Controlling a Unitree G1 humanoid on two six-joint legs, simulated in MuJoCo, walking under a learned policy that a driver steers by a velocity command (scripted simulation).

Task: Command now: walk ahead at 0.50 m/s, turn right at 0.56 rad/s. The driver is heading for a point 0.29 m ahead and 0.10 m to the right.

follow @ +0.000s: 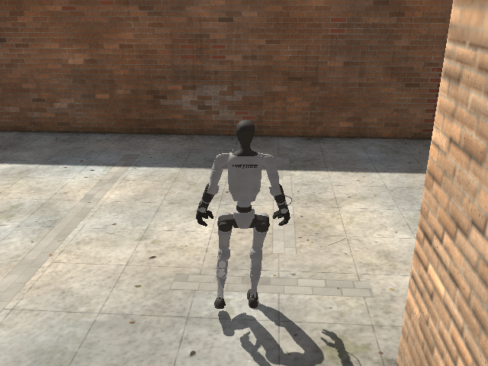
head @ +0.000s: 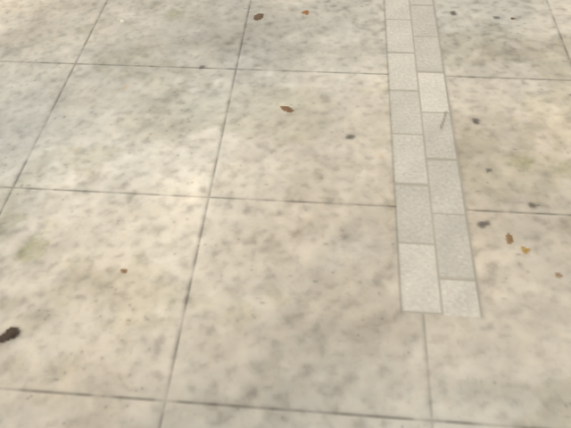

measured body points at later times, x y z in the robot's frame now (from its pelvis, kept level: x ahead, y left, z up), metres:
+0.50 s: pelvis +0.24 +0.03 +0.00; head +0.27 +0.03 +0.45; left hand +0.39 +0.29 -0.12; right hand +0.37 -0.23 -0.10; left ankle +0.35 +0.12 -0.73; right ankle +0.15 -0.09 -0.67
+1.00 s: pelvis +0.30 +0.00 +0.00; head +0.31 +0.00 +0.45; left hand +0.44 +0.23 -0.12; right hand +0.37 -0.27 -0.13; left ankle +0.35 +0.12 -0.73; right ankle +0.25 -0.12 -0.73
